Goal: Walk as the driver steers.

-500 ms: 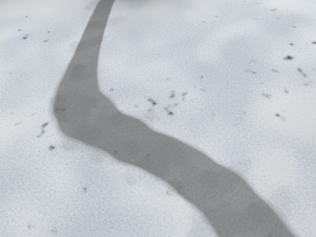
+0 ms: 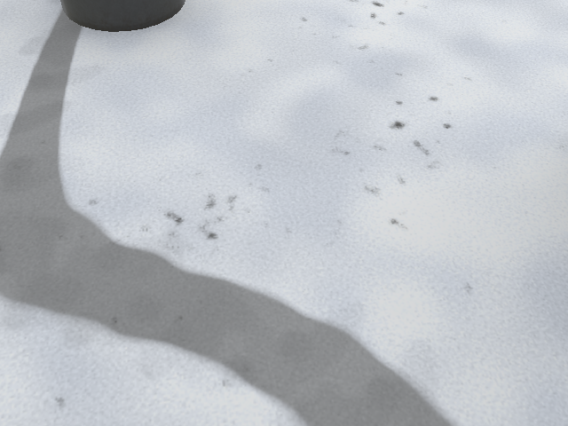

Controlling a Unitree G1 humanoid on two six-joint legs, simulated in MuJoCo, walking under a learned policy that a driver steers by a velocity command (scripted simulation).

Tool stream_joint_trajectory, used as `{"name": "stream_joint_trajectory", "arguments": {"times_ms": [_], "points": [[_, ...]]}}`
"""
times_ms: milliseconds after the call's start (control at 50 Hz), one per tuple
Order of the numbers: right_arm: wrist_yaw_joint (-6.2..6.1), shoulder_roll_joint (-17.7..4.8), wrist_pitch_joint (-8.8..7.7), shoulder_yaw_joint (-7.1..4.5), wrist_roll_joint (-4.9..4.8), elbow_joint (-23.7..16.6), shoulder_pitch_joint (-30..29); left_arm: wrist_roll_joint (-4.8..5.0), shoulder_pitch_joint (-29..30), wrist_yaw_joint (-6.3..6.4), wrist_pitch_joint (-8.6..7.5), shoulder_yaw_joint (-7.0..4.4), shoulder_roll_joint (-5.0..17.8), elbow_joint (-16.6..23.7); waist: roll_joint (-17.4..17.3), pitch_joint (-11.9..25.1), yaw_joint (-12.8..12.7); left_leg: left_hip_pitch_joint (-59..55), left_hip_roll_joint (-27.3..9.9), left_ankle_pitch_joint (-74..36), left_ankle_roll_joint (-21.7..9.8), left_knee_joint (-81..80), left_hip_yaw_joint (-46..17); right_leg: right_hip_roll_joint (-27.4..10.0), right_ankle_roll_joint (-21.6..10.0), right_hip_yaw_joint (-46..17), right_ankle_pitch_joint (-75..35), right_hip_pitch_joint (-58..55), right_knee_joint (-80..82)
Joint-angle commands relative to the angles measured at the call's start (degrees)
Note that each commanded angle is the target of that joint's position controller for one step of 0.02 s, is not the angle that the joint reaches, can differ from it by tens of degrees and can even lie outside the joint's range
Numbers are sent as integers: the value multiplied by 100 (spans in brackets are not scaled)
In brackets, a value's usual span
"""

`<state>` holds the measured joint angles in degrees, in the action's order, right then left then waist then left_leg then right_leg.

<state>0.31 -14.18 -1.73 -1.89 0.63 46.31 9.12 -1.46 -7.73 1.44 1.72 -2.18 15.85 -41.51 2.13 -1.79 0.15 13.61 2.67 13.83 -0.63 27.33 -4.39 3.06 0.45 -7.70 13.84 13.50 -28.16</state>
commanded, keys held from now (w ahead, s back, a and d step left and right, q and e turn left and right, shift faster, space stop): q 0.70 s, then no key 0.04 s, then e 0.26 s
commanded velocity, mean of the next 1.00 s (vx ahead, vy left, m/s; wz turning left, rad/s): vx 0.00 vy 0.00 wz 0.35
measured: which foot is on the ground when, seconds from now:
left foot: down 0.00-0.20, up 0.22-0.46, down 0.48-1.00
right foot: down 0.00-0.48, up 0.50-0.92, down 0.94-1.00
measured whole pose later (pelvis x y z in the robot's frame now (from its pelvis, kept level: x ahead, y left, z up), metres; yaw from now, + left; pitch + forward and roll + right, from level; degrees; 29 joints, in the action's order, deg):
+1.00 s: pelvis +0.01 +0.05 +0.00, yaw +23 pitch -1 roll +0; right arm -1.1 -14.8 1.1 -0.8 0.9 40.3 7.5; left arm 0.0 -12.2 0.5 -0.4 -2.2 16.6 -44.0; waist -0.4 -1.9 -1.5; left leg 13.9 4.6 15.2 -2.0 29.9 -4.1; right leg -1.4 2.0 -3.4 16.3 13.2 -29.8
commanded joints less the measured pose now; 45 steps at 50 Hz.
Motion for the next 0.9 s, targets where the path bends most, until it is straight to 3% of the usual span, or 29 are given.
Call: {"name": "stream_joint_trajectory", "arguments": {"times_ms": [20,100,160,180,200,220,240,260,280,300,360,420,440,460,480,500,520,540,560,580,620,660,720,740,860,900], "points": [[-40,-1246,-70,-252,-78,-504,-470,38,-80,35,-83,-263,814,291,-934,243,-189,358,-902,-497,-481,-800,-1333,-186,-80,151,-155,-446,-36],[-103,-1242,21,-304,-193,-657,-410,67,-171,78,-162,-327,728,266,-728,407,-127,216,-813,-1239,-692,-318,-1560,-177,-93,321,-313,-277,-180],[-125,-1156,126,-321,-220,-835,-426,94,-313,72,-172,-396,742,276,-313,532,-103,550,-518,-1218,-570,176,-1393,-398,-259,180,-611,-521,-10],[-118,-1091,151,-310,-228,-894,-423,85,-390,79,-157,-431,820,279,-10,527,-95,843,-320,-949,-421,519,-1132,-665,-439,-76,-760,-689,206],[-103,-1010,177,-291,-227,-927,-381,56,-498,93,-143,-466,927,283,380,482,-116,1298,-57,-436,-213,1048,-733,-1182,-774,-560,-1175,-928,468],[-76,-939,194,-281,-203,-956,-275,23,-525,107,-149,-483,1026,297,886,485,-84,1679,121,599,-39,1741,-283,-1966,-1257,-1230,-1897,-1089,719],[-55,-1063,214,-340,-175,-983,-308,10,-429,143,-185,-442,943,404,1033,503,-146,1990,-8,2133,101,2987,-85,-2639,-1738,-1693,-2693,-1077,826],[-39,-1215,244,-426,-175,-996,-308,21,-359,169,-219,-397,892,480,545,438,-117,2142,-193,2325,217,3866,-145,-2777,-1883,-1617,-3095,-944,816],[-30,-1137,300,-430,-212,-973,-226,75,-135,184,-234,-390,891,523,204,355,24,2151,-367,2076,281,3918,-175,-2541,-1665,-1150,-2957,-858,760],[-22,-960,345,-367,-220,-985,-248,132,-5,177,-234,-420,979,505,172,228,39,2181,-483,1709,339,3536,-67,-2252,-1424,-696,-2774,-833,774],[73,-740,367,-247,-215,-1160,-411,129,-46,171,-124,-483,1148,462,517,359,-131,1535,-515,1152,443,2574,436,-1811,-1232,217,-2951,-737,705],[176,-907,380,-304,-247,-1284,-298,211,-161,132,-62,-517,1225,437,710,607,-172,858,-376,750,327,1464,768,-1879,-1121,509,-2746,-795,460],[182,-933,396,-340,-227,-1257,-114,270,-125,116,-66,-514,1229,431,661,647,-56,535,-278,325,231,915,910,-1881,-1007,619,-2511,-711,250],[157,-972,413,-390,-194,-1184,143,322,-155,97,-91,-493,1158,401,570,689,60,47,-118,-141,88,322,999,-1787,-802,798,-2095,-487,-93],[80,-1189,415,-489,-166,-1146,402,272,-522,50,-134,-441,951,261,38,739,95,-710,-168,-961,-127,-217,598,-1512,-413,1189,-1293,66,-870],[-36,-1931,400,-661,-155,-1281,603,-41,-522,17,-153,-320,578,440,-1640,708,14,-1692,-1653,-3197,-772,-455,-1628,-825,209,1627,1604,1780,-2703],[32,-2074,266,-622,95,-1434,643,-15,45,55,-191,-299,618,746,-1802,1100,305,-1333,-2657,-3781,-2054,-636,-3041,-218,362,691,2830,2471,-3889],[77,-1825,146,-564,118,-1430,563,131,226,83,-175,-367,854,750,-1128,1020,376,-1234,-2434,-3211,-2098,-744,-2686,-367,341,324,2537,2569,-4361],[57,-1629,81,-511,39,-1389,333,170,211,107,-156,-390,904,709,-964,717,200,-1003,-2062,-2704,-1739,-711,-2147,-469,274,286,2007,2603,-4291],[5,-1480,92,-484,-62,-1399,104,114,111,161,-141,-421,917,577,-669,631,81,-892,-1752,-2188,-1421,-683,-1851,-568,280,250,1544,2570,-4065],[-80,-1368,180,-413,-152,-1421,-75,70,52,140,-116,-422,920,555,-760,585,-73,-532,-1508,-2319,-1327,-772,-1634,-465,355,265,1010,2184,-3932],[-174,-1357,224,-410,-130,-1429,-16,125,-82,84,-148,-380,786,474,-735,757,-107,-621,-1425,-2213,-1350,-842,-1553,-354,413,243,726,1960,-3677],[-266,-1353,269,-412,-144,-1409,51,151,66,66,-178,-325,707,457,-829,699,-35,-821,-1351,-1726,-1305,-876,-1606,-311,497,212,533,1934,-2825],[-269,-1317,290,-399,-149,-1372,109,113,72,85,-189,-296,664,428,-894,720,20,-824,-1301,-1617,-1314,-903,-1586,-318,523,209,537,1815,-2653],[-159,-829,286,-153,22,-1132,-32,155,-17,-13,-230,-180,584,247,-1070,511,102,-232,-1207,-1124,-1222,-889,-1240,-608,440,445,545,444,-1299],[-125,-845,272,-121,20,-1004,-114,178,-118,-59,-265,-157,572,183,-992,389,11,-119,-1185,-1051,-1123,-761,-1185,-552,350,545,293,10,-514]]}}
Velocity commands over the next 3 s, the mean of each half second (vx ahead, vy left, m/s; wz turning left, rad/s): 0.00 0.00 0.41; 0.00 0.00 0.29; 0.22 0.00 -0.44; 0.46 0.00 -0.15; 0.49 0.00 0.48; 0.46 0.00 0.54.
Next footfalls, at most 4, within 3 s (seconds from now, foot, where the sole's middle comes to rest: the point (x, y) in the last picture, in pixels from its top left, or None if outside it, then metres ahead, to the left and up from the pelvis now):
0.48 left None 0.01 0.15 -0.78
0.94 right None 0.10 -0.07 -0.78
1.54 right None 0.27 -0.09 -0.78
2.08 left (240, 376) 0.61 0.11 -0.78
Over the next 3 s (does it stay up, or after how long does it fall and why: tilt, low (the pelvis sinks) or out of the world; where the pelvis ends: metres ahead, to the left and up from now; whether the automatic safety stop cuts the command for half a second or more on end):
stays up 0.93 0.12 -0.01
